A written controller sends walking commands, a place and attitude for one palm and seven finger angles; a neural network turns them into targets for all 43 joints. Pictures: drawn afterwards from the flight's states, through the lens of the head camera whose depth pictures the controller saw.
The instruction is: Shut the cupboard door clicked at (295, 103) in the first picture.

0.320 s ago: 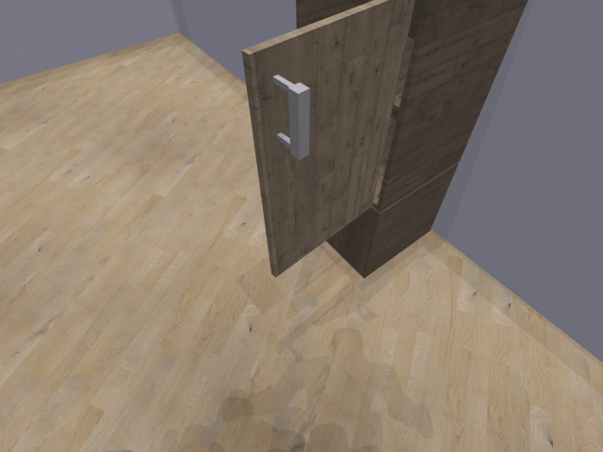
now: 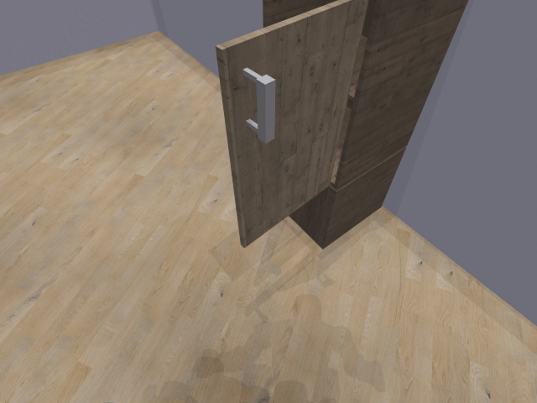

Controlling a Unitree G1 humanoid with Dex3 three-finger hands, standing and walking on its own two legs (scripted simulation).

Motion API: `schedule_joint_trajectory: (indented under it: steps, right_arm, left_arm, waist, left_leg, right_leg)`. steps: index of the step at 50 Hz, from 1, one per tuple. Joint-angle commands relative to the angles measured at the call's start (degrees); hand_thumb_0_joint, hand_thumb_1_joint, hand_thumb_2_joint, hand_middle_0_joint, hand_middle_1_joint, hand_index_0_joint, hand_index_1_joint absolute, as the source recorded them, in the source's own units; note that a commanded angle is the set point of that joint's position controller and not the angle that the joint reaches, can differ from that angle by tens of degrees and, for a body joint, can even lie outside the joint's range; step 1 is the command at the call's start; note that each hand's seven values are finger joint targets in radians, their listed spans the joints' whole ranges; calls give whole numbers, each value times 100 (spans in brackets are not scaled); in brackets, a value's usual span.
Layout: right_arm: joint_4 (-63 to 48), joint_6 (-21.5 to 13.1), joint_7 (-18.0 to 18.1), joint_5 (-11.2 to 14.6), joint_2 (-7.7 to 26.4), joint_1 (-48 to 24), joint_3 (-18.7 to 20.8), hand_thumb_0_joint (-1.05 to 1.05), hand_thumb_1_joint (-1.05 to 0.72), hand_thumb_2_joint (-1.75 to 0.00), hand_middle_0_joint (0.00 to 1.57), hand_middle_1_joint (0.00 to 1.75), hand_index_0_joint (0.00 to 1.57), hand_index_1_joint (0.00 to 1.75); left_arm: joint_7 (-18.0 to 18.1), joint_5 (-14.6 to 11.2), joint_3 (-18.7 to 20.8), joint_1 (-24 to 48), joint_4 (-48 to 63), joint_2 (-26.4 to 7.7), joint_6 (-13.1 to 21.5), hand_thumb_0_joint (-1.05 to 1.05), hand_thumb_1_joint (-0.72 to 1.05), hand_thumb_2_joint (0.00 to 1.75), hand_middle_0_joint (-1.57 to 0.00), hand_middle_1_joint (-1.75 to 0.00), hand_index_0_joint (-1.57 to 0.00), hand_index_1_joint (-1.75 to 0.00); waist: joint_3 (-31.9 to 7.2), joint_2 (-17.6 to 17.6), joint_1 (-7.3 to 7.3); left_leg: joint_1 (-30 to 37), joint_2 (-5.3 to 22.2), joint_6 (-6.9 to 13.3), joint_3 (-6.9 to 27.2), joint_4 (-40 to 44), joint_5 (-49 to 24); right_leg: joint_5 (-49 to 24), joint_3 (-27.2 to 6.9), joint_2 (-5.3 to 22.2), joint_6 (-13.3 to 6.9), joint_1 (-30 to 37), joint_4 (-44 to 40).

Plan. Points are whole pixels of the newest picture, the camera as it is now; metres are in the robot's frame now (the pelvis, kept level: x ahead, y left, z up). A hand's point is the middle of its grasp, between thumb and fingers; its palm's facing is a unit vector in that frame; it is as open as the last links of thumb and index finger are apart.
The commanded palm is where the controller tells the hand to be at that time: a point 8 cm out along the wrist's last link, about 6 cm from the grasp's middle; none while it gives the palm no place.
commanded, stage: look at it before walking up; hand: left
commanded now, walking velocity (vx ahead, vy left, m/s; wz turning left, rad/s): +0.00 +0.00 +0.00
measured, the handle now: (258, 105) +0.58 +0.05 +0.13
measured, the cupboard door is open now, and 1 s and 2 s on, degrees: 94 94 94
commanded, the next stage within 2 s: walk around to get in front in 0.52 s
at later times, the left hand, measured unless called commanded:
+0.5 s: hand out of the picture +0.08 +0.25 -0.16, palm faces -0.03 -0.94 -0.34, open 7.3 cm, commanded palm none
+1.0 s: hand out of the picture +0.07 +0.19 -0.18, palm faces -0.13 -0.96 -0.26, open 7.3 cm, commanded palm none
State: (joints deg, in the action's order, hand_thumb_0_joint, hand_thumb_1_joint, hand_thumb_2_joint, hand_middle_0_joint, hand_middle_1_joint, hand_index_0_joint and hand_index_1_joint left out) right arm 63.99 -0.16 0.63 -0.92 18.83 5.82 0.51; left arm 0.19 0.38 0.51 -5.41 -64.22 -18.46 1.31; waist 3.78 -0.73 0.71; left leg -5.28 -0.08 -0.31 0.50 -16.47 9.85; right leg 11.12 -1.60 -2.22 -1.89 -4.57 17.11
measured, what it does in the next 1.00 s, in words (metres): stands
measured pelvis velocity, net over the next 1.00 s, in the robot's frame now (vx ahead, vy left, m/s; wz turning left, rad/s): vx -0.02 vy -0.01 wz -0.18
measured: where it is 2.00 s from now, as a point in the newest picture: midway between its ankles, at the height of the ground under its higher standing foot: outside the picture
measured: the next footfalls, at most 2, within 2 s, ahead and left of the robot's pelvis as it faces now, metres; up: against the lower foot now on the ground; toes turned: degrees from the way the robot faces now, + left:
left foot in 1.44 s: +0.06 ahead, +0.13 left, +0.00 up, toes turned -25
right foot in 1.70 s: -0.05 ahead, -0.14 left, +0.00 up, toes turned -37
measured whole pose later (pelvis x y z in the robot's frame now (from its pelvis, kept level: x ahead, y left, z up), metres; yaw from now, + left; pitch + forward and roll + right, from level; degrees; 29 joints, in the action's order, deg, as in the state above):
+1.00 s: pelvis -0.02 -0.01 -0.02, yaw -10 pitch -1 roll +1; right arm 57.2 1.8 1.9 -1.8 12.7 8.9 2.3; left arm -0.8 0.9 2.9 -10.0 -57.1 -13.0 -3.7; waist 7.5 -0.6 -1.1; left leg -11.2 3.5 -0.7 -8.6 -30.2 17.1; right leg 25.0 -0.6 -1.3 -0.4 -18.8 44.5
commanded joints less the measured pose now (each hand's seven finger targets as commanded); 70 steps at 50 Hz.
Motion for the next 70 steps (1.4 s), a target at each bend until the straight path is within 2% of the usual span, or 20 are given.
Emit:
schedule_joint_trajectory:
  steps: [1, 32, 35, 40, 43, 45, 46, 49, 50, 51, 52, 53, 54, 57, 60, 64, 66, 68, 69, 70]
  right_arm:
    - [-309, -110, 57, 20, 1122, -113, 217, 0, -90, -90, 20, 30, 20, 30]
    - [-307, -110, 61, 14, 1191, -151, 237, 0, -90, -90, 20, 30, 20, 30]
    - [-283, -1, 89, 4, 496, 266, 148, 0, -90, -90, 20, 30, 20, 30]
    - [-634, 118, 162, -4, 585, 425, 330, 0, -90, -90, 20, 30, 20, 30]
    - [-849, 132, 194, -30, 673, 431, 432, 0, -90, -90, 20, 30, 20, 30]
    - [-944, 97, 200, -57, 700, 437, 481, 0, -90, -90, 20, 30, 20, 30]
    - [-1023, 87, 205, -76, 666, 373, 474, 0, -90, -90, 20, 30, 20, 30]
    - [-1169, 90, 211, -87, 622, 57, 502, 0, -90, -90, 20, 30, 20, 30]
    - [-1218, 127, 204, -44, 589, -52, 526, 0, -90, -90, 20, 30, 20, 30]
    - [-1341, 169, 177, 35, 199, 46, 494, 0, -90, -90, 20, 30, 20, 30]
    - [-1444, 217, 135, 64, 74, -120, 469, 0, -90, -90, 20, 30, 20, 30]
    - [-1420, 265, 122, 51, 34, -116, 480, 0, -90, -90, 20, 30, 20, 30]
    - [-1413, 268, 125, 45, 21, -155, 498, 0, -90, -90, 20, 30, 20, 30]
    - [-1316, 215, 131, 43, -147, -8, 447, 0, -90, -90, 20, 30, 20, 30]
    - [-1344, 201, 150, 74, -287, -70, 420, 0, -90, -90, 20, 30, 20, 30]
    - [-1451, 156, 172, 110, -304, -161, 423, 0, -90, -90, 20, 30, 20, 30]
    - [-1462, 125, 194, 130, -281, -23, 416, 0, -90, -90, 20, 30, 20, 30]
    - [-1360, 86, 231, 144, -234, 366, 417, 0, -90, -90, 20, 30, 20, 30]
    - [-1272, 42, 257, 130, -140, 617, 434, 0, -90, -90, 20, 30, 20, 30]
    - [-1266, -29, 293, 54, 313, 759, 487, 0, -90, -90, 20, 30, 20, 30]
  left_arm:
    - [84, 3, 239, 146, 303, -1222, 123, 0, 90, 90, -20, -30, -20, -30]
    - [73, 5, 234, 188, 317, -1266, 110, 0, 90, 90, -20, -30, -20, -30]
    - [104, 3, 167, -138, 310, -659, -63, 0, 90, 90, -20, -30, -20, -30]
    - [70, 38, 301, -299, 655, -660, -237, 0, 90, 90, -20, -30, -20, -30]
    - [21, 49, 346, -347, 906, -496, -301, 0, 90, 90, -20, -30, -20, -30]
    - [-13, 56, 384, -349, 1044, -332, -380, 0, 90, 90, -20, -30, -20, -30]
    - [-27, 55, 419, -360, 1128, -267, -420, 0, 90, 90, -20, -30, -20, -30]
    - [-93, 84, 471, -978, 1063, -73, -373, 0, 90, 90, -20, -30, -20, -30]
    - [-90, 101, 528, -1303, 986, -153, -339, 0, 90, 90, -20, -30, -20, -30]
    - [-19, 182, 647, -1412, 1006, -710, -248, 0, 90, 90, -20, -30, -20, -30]
    - [34, 118, 675, -1513, 1018, -1016, -241, 0, 90, 90, -20, -30, -20, -30]
    - [86, 105, 683, -1392, 1116, -918, -261, 0, 90, 90, -20, -30, -20, -30]
    - [138, 123, 690, -1053, 1185, -707, -266, 0, 90, 90, -20, -30, -20, -30]
    - [175, 106, 639, -909, 1255, -397, -195, 0, 90, 90, -20, -30, -20, -30]
    - [168, 113, 677, -1122, 1177, -457, -201, 0, 90, 90, -20, -30, -20, -30]
    - [151, 143, 721, -1162, 1159, -482, -238, 0, 90, 90, -20, -30, -20, -30]
    - [134, 133, 744, -1044, 1211, -532, -265, 0, 90, 90, -20, -30, -20, -30]
    - [111, 100, 729, -762, 1279, -499, -298, 0, 90, 90, -20, -30, -20, -30]
    - [100, 70, 694, -611, 1317, -378, -311, 0, 90, 90, -20, -30, -20, -30]
    - [59, 0, 623, -641, 1443, -72, -327, 0, 90, 90, -20, -30, -20, -30]
  waist:
    - [-588, 104, -19]
    - [-493, 105, -5]
    - [-578, 99, 23]
    - [-485, 54, 45]
    - [-440, -506, 23]
    - [-307, -1040, -20]
    - [-204, -1028, -54]
    - [-390, -431, -398]
    - [-340, -64, -539]
    - [-285, 1578, -503]
    - [-172, 1870, -616]
    - [-142, 1077, -507]
    - [-145, 1022, -333]
    - [-596, 731, -206]
    - [-789, 712, -308]
    - [-826, 921, -355]
    - [-861, 973, -276]
    - [-868, 944, -35]
    - [-871, 638, 121]
    - [-902, -617, 158]
  left_leg:
    - [300, 701, 140, 492, 91, -1007]
    - [321, 725, 125, 470, 71, -981]
    - [315, 761, 32, 183, -304, -953]
    - [181, 954, 116, 43, -656, -571]
    - [198, 1513, 450, 433, -439, -641]
    - [-68, 2268, 1018, 846, -61, -1170]
    - [-388, 2438, 1146, 768, -68, -1257]
    - [-677, 1972, 689, -57, -1008, -1424]
    - [-1093, 1587, 382, -369, -1675, -716]
    - [-2028, 615, -144, -956, -3154, 1122]
    - [-2444, 126, -249, -503, -4413, 2762]
    - [-2514, 233, -200, 99, -4985, 2536]
    - [-2706, 315, -205, 211, -5205, 2142]
    - [-2531, 363, -315, 163, -4852, 1601]
    - [-2295, 219, -343, 9, -4015, 1653]
    - [-2046, 115, -315, 27, -3259, 1715]
    - [-1769, 58, -264, 32, -2670, 1638]
    - [-904, 14, -224, 14, -1556, 1012]
    - [68, 186, -207, -2, -741, 453]
    - [876, 1315, 168, 1144, -16, 417]
  right_leg:
    - [-1299, -579, 871, -98, -26, -226]
    - [-1292, -625, 854, -99, -156, -214]
    - [-1605, -728, 845, -23, -340, 108]
    - [-1653, -929, 647, -52, -916, 756]
    - [-937, -638, 278, 39, -1467, 1770]
    - [1630, -125, 110, 167, -1806, 3284]
    - [2033, -162, 289, 162, -1759, 3675]
    - [1181, 215, 351, 147, -893, 2384]
    - [187, 140, 386, 127, -498, 1428]
    - [-1058, -1922, 1571, -303, -143, 168]
    - [-1801, -3000, 2394, -1007, -503, -215]
    - [-637, -3001, 2221, -1256, -770, -206]
    - [-537, -2936, 1934, -1164, -746, -79]
    - [-1860, -2164, 1538, -987, -283, 353]
    - [-2529, -2126, 1404, -985, 58, 500]
    - [-2531, -2423, 1334, -987, 58, 540]
    - [-2547, -2522, 1270, -933, -53, 621]
    - [-2284, -2452, 1052, -651, -641, 823]
    - [-1686, -2213, 788, -363, -1394, 1055]
    - [-155, -1567, 99, -21, -2492, 1727]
